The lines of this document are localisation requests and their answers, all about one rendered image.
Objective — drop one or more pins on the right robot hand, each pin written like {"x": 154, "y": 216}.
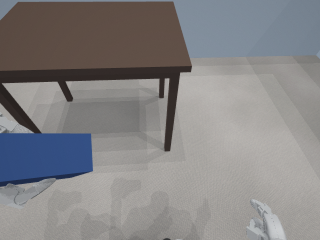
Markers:
{"x": 269, "y": 228}

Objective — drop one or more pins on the sponge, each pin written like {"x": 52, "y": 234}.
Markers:
{"x": 32, "y": 157}

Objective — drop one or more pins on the left robot hand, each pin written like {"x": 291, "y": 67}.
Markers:
{"x": 13, "y": 195}

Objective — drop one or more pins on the table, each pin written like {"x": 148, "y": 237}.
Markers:
{"x": 92, "y": 41}

